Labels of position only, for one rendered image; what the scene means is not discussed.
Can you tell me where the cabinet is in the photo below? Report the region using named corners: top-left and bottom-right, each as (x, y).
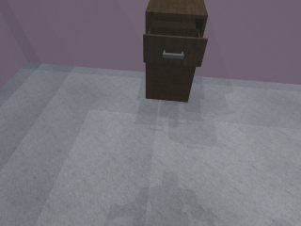
top-left (145, 0), bottom-right (208, 103)

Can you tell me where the handle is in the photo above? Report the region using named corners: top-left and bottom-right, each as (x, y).
top-left (163, 50), bottom-right (184, 59)

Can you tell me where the drawer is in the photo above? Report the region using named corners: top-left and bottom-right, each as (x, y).
top-left (143, 25), bottom-right (208, 67)

